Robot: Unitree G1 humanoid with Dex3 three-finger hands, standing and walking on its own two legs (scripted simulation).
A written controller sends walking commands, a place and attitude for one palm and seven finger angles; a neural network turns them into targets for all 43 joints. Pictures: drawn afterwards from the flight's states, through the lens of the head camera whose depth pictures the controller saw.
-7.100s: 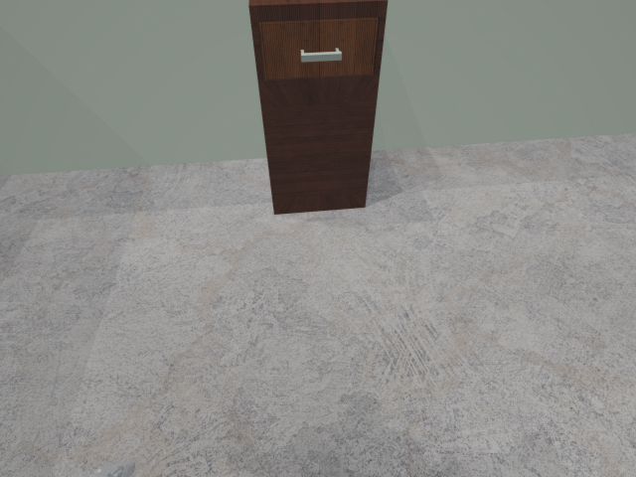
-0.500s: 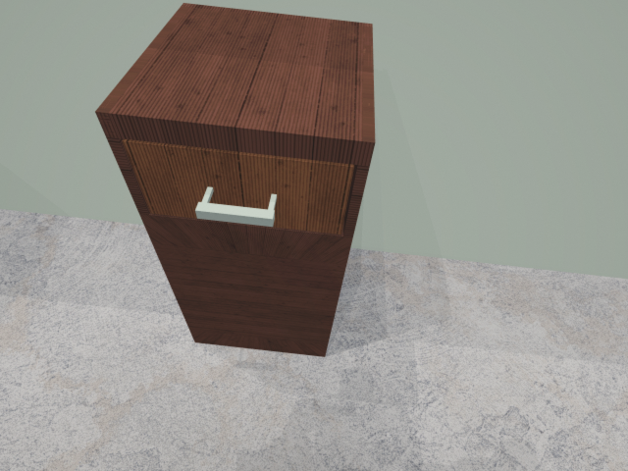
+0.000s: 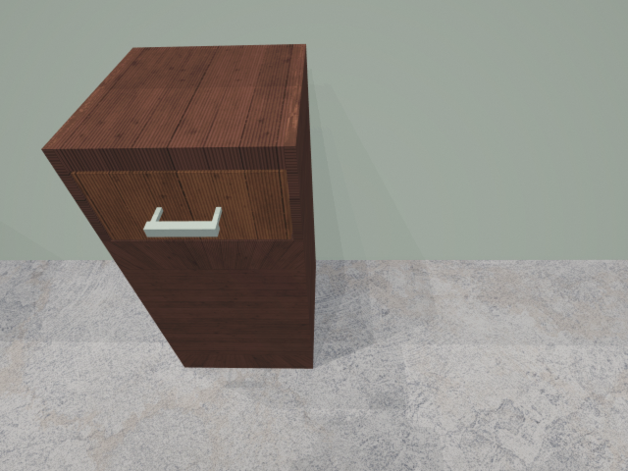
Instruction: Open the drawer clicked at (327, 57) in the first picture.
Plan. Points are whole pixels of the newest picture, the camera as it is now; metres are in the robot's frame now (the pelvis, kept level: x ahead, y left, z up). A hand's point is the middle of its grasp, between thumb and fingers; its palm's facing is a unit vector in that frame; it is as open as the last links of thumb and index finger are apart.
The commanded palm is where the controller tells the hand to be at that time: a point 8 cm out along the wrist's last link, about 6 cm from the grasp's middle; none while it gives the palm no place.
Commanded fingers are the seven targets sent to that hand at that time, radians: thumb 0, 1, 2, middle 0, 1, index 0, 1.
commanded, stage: come to a stop and stand still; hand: left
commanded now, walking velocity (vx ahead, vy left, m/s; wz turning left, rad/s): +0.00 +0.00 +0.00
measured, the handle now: (185, 220) +0.56 +0.27 -0.03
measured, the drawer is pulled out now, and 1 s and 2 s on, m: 0.00 0.00 0.00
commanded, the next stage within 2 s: look again from close up in 1.00 s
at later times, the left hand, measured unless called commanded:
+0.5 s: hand out of the picture +0.00 +0.15 -0.17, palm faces +0.07 -0.98 -0.17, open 7.3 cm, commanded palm none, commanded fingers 0.00 0.90 0.90 -0.20 -0.30 -0.20 -0.30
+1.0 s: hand out of the picture +0.03 +0.21 -0.17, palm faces +0.03 -0.98 -0.21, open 7.3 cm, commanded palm none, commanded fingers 0.00 0.90 0.90 -0.20 -0.30 -0.20 -0.30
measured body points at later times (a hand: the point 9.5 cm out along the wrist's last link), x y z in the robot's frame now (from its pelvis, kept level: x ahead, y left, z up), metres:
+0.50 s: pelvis +0.03 +0.00 +0.00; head +0.03 -0.01 +0.45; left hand -0.01 +0.21 -0.16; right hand +0.03 -0.22 -0.16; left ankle +0.02 +0.18 -0.74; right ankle -0.05 -0.07 -0.74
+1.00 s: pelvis +0.03 +0.03 +0.00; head +0.05 +0.03 +0.45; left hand +0.03 +0.26 -0.15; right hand +0.02 -0.18 -0.16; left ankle +0.02 +0.18 -0.74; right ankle -0.05 -0.07 -0.74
